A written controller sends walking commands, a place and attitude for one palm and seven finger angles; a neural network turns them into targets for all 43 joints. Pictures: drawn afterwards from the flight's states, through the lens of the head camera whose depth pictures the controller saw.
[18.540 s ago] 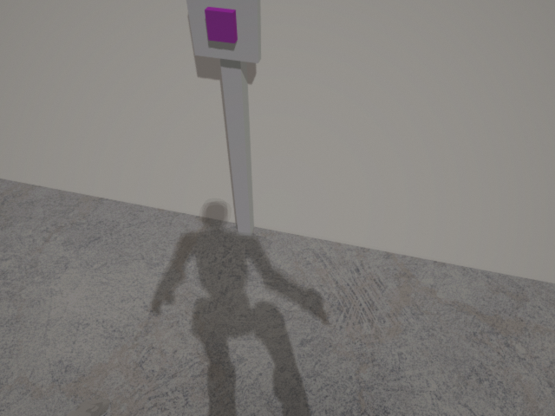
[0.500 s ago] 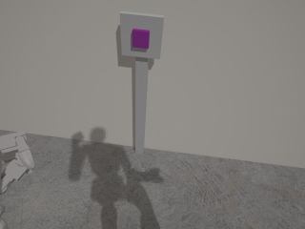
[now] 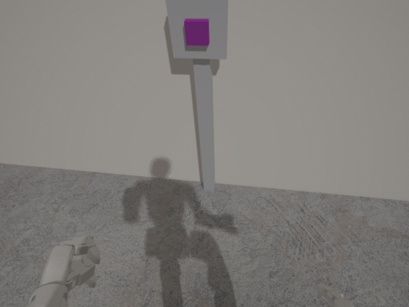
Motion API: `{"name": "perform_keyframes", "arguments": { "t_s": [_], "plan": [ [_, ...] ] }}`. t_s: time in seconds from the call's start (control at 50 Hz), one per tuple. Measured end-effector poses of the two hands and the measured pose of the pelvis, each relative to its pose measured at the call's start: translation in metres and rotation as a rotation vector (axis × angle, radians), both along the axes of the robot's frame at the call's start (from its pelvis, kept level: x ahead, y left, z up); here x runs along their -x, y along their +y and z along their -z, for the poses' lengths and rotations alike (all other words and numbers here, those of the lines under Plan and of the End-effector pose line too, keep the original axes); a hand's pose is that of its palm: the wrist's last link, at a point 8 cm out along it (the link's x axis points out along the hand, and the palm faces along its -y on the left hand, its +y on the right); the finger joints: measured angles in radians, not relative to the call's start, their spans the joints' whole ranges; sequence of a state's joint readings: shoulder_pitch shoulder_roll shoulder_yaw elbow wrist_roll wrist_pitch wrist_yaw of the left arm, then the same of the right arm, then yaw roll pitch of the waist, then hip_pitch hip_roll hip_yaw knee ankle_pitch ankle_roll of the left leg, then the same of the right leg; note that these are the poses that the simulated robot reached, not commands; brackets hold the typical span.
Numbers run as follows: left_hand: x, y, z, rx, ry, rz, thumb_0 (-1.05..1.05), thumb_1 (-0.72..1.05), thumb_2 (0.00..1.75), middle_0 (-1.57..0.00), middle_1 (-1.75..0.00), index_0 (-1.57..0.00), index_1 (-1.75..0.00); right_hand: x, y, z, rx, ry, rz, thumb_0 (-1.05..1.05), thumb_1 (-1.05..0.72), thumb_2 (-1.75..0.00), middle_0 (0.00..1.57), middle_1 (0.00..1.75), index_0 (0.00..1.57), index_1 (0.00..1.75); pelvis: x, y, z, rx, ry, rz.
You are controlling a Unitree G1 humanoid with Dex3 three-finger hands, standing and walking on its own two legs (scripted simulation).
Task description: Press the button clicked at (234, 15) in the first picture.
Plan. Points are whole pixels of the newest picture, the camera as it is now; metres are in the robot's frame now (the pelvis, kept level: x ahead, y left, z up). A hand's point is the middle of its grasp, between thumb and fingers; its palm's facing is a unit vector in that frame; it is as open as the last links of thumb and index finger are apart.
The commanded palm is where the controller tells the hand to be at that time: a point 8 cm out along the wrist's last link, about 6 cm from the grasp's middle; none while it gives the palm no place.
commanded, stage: let the arm hang, fingers relaxed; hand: left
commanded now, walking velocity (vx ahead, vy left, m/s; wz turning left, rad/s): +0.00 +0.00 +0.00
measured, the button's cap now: (197, 31) +0.84 +0.07 +0.18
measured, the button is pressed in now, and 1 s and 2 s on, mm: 0 0 0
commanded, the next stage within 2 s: stand and wait in 0.96 s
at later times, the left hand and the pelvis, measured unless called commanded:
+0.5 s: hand out of the picture -0.04 +0.20 -0.14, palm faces +0.02 -0.97 -0.23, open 6.1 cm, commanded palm none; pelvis +0.00 +0.01 +0.03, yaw -1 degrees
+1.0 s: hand out of the picture +0.01 +0.18 -0.15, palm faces +0.01 -0.98 -0.20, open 7.3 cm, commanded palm none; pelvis +0.00 +0.01 +0.03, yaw -2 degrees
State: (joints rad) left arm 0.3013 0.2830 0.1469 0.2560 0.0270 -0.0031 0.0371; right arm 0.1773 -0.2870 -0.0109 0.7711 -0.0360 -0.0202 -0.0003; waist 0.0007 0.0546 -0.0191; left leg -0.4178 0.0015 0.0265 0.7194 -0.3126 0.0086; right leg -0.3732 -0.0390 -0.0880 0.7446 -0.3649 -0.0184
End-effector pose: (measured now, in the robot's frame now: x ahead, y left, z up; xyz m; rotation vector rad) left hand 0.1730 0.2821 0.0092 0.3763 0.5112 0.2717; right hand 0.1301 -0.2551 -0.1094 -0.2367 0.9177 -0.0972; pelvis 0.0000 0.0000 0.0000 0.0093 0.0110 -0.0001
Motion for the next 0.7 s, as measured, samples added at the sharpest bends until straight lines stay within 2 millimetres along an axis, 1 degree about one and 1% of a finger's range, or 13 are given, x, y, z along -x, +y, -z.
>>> {"name": "perform_keyframes", "arguments": {
  "t_s": [0.02, 0.04, 0.06, 0.1, 0.12, 0.16, 0.24, 0.3, 0.34, 0.4, 0.48, 0.58, 0.7],
  "plan": [
    [0.012, -0.007, 0.030, 0.050, 0.130, -0.013, 0.00, 0.91, 0.90, -1.22, -1.42, -1.22, -1.43, 0.004, 0.000, 0.002, -0.002, 0.021, 0.007, 0.01, -0.90, -0.90, 0.20, 0.30, 0.20, 0.30, 0.001, -0.001, 0.000, -0.001, -0.007, 0.003],
    [0.027, -0.017, 0.057, 0.097, 0.250, -0.016, 0.00, 0.91, 0.90, -1.20, -1.40, -1.20, -1.40, 0.008, 0.001, 0.003, -0.006, 0.042, 0.019, 0.01, -0.91, -0.90, 0.20, 0.30, 0.20, 0.30, 0.001, -0.001, -0.002, -0.002, -0.013, 0.005],
    [0.043, -0.028, 0.079, 0.143, 0.357, -0.013, 0.00, 0.91, 0.90, -1.17, -1.37, -1.17, -1.38, 0.014, 0.002, 0.002, -0.008, 0.066, 0.033, 0.01, -0.91, -0.90, 0.20, 0.30, 0.20, 0.30, 0.001, -0.002, -0.003, -0.003, -0.018, 0.006],
    [0.079, -0.051, 0.113, 0.230, 0.539, -0.005, 0.01, 0.91, 0.90, -1.11, -1.31, -1.11, -1.32, 0.029, 0.005, 0.000, -0.007, 0.123, 0.056, 0.01, -0.91, -0.90, 0.20, 0.30, 0.20, 0.30, 0.001, -0.003, -0.008, -0.002, -0.027, 0.005],
    [0.094, -0.052, 0.121, 0.220, 0.596, -0.031, 0.01, 0.91, 0.90, -1.08, -1.30, -1.08, -1.29, 0.038, 0.007, -0.001, -0.005, 0.156, 0.066, 0.01, -0.91, -0.90, 0.20, 0.30, 0.20, 0.30, 0.001, -0.004, -0.010, 0.000, -0.031, 0.005],
    [0.123, -0.047, 0.130, 0.245, 0.690, -0.082, 0.01, 0.91, 0.90, -1.01, -1.27, -1.02, -1.22, 0.058, 0.012, -0.002, -0.003, 0.231, 0.073, 0.01, -0.91, -0.90, 0.20, 0.30, 0.20, 0.30, 0.002, -0.005, -0.015, 0.007, -0.036, 0.003],
    [0.169, -0.037, 0.130, 0.271, 0.810, -0.153, 0.01, 0.91, 0.90, -0.87, -1.12, -0.88, -1.08, 0.096, 0.023, 0.001, -0.011, 0.383, 0.082, 0.01, -0.91, -0.90, 0.20, 0.30, 0.20, 0.30, 0.002, -0.002, -0.023, 0.023, -0.037, -0.001],
    [0.195, -0.033, 0.126, 0.272, 0.884, -0.185, 0.01, 0.91, 0.90, -0.77, -0.99, -0.78, -0.96, 0.119, 0.029, 0.004, -0.023, 0.462, 0.100, 0.01, -0.91, -0.90, 0.20, 0.30, 0.20, 0.30, 0.003, 0.002, -0.026, 0.024, -0.037, 0.000],
    [0.208, -0.031, 0.123, 0.270, 0.924, -0.199, 0.01, 0.91, 0.90, -0.71, -0.90, -0.71, -0.88, 0.131, 0.034, 0.006, -0.035, 0.496, 0.113, 0.01, -0.91, -0.90, 0.20, 0.30, 0.20, 0.30, 0.003, 0.005, -0.027, 0.023, -0.036, 0.003],
    [0.219, -0.030, 0.120, 0.268, 0.962, -0.209, 0.01, 0.91, 0.90, -0.60, -0.77, -0.60, -0.76, 0.145, 0.041, 0.009, -0.053, 0.527, 0.133, 0.01, -0.91, -0.90, 0.20, 0.30, 0.20, 0.30, 0.003, 0.008, -0.029, 0.020, -0.038, 0.008],
    [0.219, -0.033, 0.119, 0.270, 0.968, -0.204, 0.01, 0.91, 0.90, -0.46, -0.60, -0.46, -0.60, 0.156, 0.049, 0.011, -0.074, 0.541, 0.153, 0.00, -0.91, -0.90, 0.20, 0.30, 0.20, 0.30, 0.003, 0.011, -0.029, 0.016, -0.044, 0.015],
    [0.202, -0.039, 0.122, 0.281, 0.924, -0.176, 0.00, 0.91, 0.90, -0.32, -0.44, -0.31, -0.44, 0.161, 0.058, 0.013, -0.094, 0.535, 0.168, 0.00, -0.91, -0.90, 0.20, 0.30, 0.20, 0.30, 0.004, 0.013, -0.029, 0.013, -0.049, 0.021],
    [0.176, -0.049, 0.125, 0.298, 0.856, -0.137, 0.00, 0.91, 0.90, -0.23, -0.34, -0.23, -0.34, 0.160, 0.065, 0.015, -0.112, 0.513, 0.178, 0.00, -0.91, -0.90, 0.20, 0.30, 0.20, 0.30, 0.005, 0.014, -0.029, 0.010, -0.050, 0.024]
  ]
}}
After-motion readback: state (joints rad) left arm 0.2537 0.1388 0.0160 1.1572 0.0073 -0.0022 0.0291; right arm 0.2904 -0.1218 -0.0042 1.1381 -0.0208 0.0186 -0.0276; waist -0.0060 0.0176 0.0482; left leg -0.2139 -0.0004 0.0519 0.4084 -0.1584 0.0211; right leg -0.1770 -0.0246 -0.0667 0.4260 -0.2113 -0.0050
